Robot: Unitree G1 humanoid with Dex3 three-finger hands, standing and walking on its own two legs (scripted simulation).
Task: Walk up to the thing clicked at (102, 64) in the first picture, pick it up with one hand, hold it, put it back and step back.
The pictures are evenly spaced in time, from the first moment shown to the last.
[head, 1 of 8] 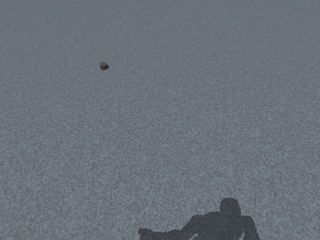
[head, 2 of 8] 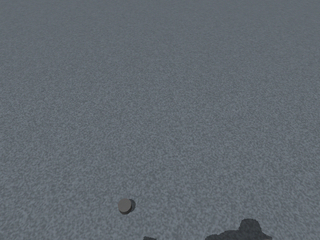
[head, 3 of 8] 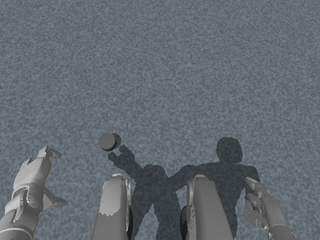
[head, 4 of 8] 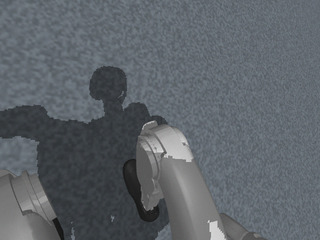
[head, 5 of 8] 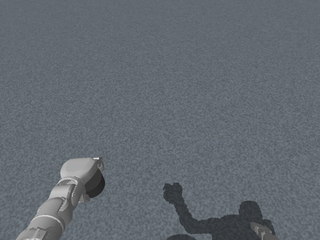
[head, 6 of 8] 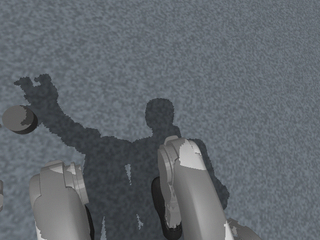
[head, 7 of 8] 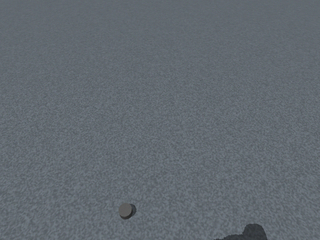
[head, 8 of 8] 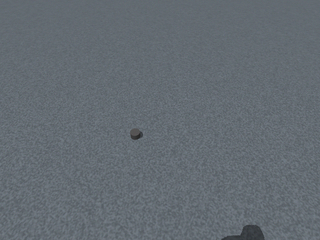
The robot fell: no
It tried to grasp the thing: yes
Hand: left
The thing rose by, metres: 0.69
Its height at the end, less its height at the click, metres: +0.00
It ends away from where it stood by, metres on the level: 0.00
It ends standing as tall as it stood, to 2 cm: yes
